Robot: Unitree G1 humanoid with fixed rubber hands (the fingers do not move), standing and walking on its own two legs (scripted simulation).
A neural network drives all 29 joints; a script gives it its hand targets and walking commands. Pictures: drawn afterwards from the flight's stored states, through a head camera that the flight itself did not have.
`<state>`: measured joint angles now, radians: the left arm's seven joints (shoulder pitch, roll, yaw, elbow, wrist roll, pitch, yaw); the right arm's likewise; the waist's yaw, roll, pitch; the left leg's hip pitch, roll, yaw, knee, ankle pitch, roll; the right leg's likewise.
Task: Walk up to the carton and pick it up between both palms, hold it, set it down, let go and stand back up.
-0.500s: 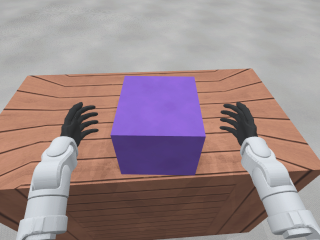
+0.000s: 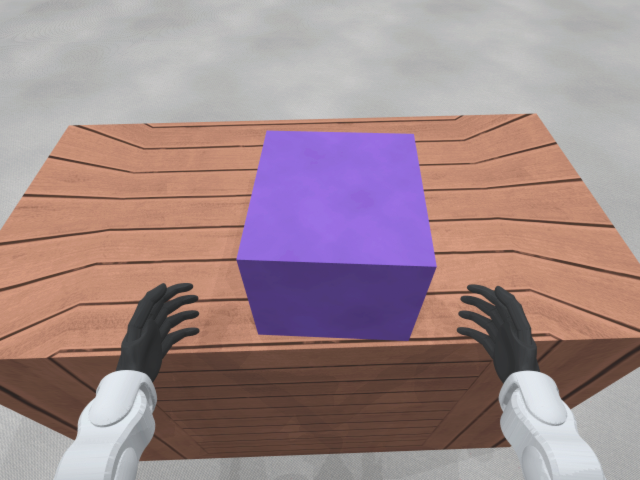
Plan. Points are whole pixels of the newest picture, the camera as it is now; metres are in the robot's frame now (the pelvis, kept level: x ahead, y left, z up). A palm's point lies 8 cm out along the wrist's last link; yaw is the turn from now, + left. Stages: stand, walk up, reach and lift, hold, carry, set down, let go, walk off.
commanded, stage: set down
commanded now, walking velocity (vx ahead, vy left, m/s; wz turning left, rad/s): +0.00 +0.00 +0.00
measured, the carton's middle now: (336, 233) +0.45 +0.02 +0.03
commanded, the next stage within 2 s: let go in 0.78 s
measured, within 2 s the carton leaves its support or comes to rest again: neither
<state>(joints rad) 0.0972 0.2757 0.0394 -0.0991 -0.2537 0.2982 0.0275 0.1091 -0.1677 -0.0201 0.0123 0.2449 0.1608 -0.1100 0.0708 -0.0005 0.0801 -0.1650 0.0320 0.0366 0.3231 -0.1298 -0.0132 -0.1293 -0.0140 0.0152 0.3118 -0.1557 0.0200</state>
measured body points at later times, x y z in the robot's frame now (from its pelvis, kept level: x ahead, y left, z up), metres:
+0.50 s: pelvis +0.02 +0.01 +0.00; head +0.04 +0.02 +0.45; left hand +0.21 +0.24 +0.01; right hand +0.22 -0.19 +0.00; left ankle +0.03 +0.13 -0.75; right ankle +0.01 -0.13 -0.75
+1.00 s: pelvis +0.03 +0.00 +0.00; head +0.04 +0.01 +0.45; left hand +0.18 +0.24 -0.04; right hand +0.20 -0.21 -0.05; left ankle +0.03 +0.13 -0.75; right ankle +0.01 -0.13 -0.75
